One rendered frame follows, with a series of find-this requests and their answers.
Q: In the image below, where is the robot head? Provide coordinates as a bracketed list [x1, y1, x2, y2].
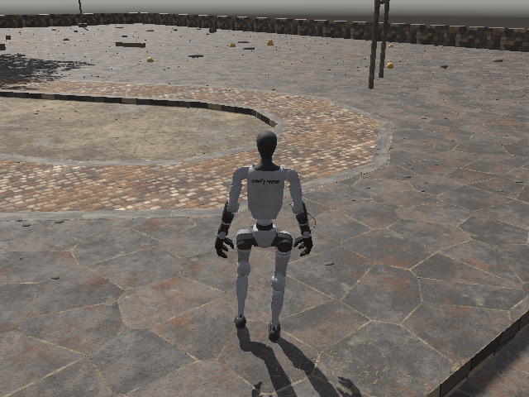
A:
[252, 131, 280, 171]

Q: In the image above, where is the right robot forearm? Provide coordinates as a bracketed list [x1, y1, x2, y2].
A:
[296, 202, 312, 238]

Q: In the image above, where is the humanoid robot torso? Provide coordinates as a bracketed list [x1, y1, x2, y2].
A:
[246, 162, 285, 248]

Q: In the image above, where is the right robot hand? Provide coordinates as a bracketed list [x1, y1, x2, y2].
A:
[293, 235, 313, 256]

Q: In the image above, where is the right robot upper arm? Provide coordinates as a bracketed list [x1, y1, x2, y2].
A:
[284, 167, 304, 214]

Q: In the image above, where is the left robot hand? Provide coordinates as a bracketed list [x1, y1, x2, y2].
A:
[215, 237, 234, 258]

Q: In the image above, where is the left robot upper arm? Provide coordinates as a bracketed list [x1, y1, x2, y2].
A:
[226, 166, 249, 213]

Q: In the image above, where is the left robot forearm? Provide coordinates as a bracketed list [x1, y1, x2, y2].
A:
[217, 200, 235, 239]

